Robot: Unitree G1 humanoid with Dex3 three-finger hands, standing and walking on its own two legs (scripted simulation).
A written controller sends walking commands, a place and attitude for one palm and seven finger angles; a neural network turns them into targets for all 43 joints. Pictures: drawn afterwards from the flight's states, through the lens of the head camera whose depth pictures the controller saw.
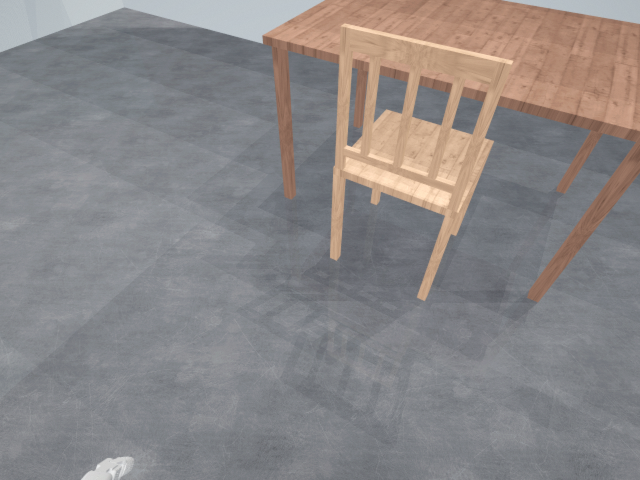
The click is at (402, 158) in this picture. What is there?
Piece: chair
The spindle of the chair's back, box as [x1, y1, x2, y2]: [393, 66, 421, 166]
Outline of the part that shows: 414,66 410,67 393,164 397,166 400,166 402,163 421,69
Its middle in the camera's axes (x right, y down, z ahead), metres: +0.22 -0.31 +1.02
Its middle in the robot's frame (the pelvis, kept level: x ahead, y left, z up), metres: +0.98 -0.17 -0.07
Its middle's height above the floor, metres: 0.70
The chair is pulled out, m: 0.00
